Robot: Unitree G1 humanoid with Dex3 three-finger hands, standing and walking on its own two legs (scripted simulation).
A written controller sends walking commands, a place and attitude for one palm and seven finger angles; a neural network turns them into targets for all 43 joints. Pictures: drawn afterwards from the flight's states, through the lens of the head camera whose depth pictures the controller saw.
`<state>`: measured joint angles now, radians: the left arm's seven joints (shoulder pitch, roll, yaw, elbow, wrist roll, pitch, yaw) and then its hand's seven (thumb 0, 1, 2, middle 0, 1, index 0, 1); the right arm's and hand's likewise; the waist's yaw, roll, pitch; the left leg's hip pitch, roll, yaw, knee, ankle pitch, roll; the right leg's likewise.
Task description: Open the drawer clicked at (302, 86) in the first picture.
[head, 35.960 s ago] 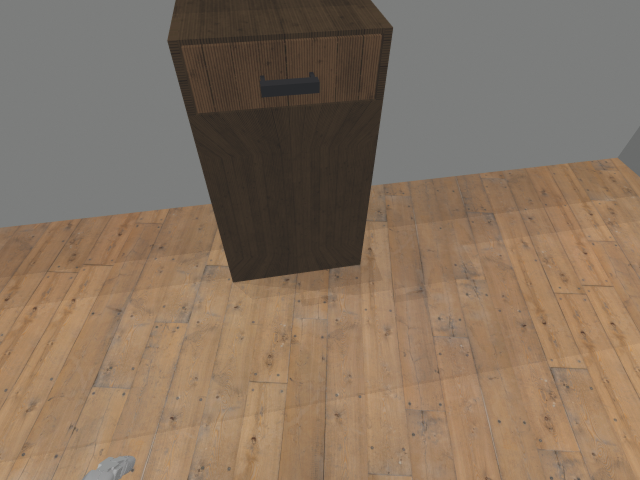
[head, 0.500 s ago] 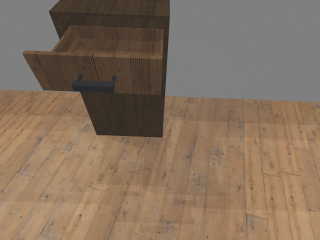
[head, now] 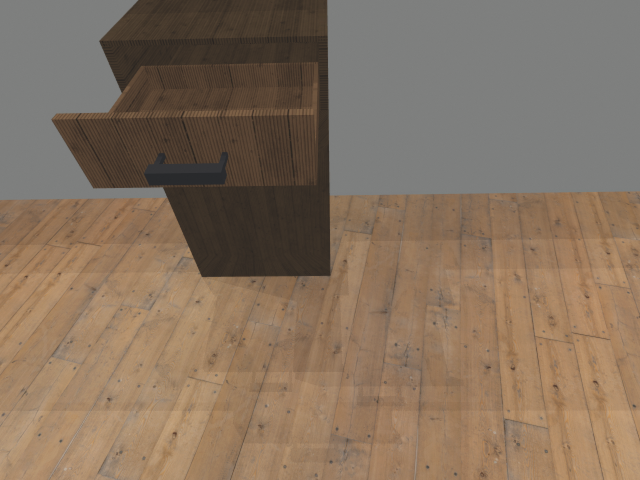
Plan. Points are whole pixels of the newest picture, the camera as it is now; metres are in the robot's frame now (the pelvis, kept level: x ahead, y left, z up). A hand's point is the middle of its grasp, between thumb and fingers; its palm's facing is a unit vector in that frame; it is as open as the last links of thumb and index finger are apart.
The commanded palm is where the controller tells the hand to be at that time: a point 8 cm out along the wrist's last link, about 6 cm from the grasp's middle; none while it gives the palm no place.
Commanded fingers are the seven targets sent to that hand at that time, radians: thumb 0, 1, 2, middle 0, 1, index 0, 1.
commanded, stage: come to a stop and stand still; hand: left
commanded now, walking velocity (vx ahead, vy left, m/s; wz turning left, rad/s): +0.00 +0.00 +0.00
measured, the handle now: (189, 166) +0.62 +0.27 +0.04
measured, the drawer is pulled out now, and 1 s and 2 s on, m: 0.30 0.30 0.30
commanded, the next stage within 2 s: look again from close up in 1.28 s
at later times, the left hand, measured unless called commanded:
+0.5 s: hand out of the picture -0.02 +0.15 -0.17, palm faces -0.03 -0.98 -0.20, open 7.4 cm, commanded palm none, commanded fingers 0.00 0.90 0.90 -0.20 -0.30 -0.20 -0.30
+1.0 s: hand out of the picture +0.04 +0.16 -0.17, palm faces -0.02 -0.97 -0.22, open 7.4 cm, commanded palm none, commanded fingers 0.00 0.90 0.90 -0.20 -0.30 -0.20 -0.30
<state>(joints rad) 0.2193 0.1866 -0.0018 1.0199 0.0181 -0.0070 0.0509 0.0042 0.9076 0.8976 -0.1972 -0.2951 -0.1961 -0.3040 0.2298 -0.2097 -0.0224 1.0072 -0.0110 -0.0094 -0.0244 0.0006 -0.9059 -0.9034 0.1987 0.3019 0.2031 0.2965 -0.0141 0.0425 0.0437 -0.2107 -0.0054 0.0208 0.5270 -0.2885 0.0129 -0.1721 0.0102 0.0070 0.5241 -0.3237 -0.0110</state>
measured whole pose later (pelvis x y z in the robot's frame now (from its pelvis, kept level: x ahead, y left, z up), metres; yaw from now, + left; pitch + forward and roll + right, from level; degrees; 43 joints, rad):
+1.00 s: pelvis +0.01 -0.03 +0.01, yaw -1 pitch +0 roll +1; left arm 0.24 0.19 -0.01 1.09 0.02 -0.02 0.02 0.00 0.91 0.90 -0.20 -0.30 -0.20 -0.30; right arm 0.21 -0.18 0.01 1.10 -0.01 -0.03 -0.03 0.00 -0.91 -0.90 0.20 0.30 0.20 0.30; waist 0.00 -0.01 0.03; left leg -0.17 0.03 0.03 0.43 -0.26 -0.03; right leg -0.16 0.04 0.02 0.46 -0.30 -0.05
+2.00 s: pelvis +0.01 -0.03 +0.01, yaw -1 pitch -1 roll +1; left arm 0.27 0.19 -0.01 1.11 0.01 -0.02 0.02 0.00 0.91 0.90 -0.20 -0.30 -0.20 -0.30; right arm 0.23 -0.18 0.01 1.15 -0.01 -0.02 -0.03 0.00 -0.91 -0.90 0.20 0.30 0.20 0.30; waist 0.00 -0.01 0.03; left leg -0.14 0.02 0.03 0.39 -0.24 -0.03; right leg -0.13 0.04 0.01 0.42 -0.28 -0.05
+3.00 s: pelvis +0.11 +0.01 -0.01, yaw +0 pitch +0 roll +2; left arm 0.14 0.15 0.03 1.01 0.02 0.01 0.04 0.00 0.92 0.90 -0.20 -0.30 -0.20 -0.30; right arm 0.27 -0.12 -0.04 1.08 -0.01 0.00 -0.04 0.00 -0.91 -0.90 0.20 0.30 0.20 0.30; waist -0.02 -0.03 0.08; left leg -0.15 -0.01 0.10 0.53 -0.37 0.01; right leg -0.36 -0.03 -0.08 0.60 -0.24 -0.05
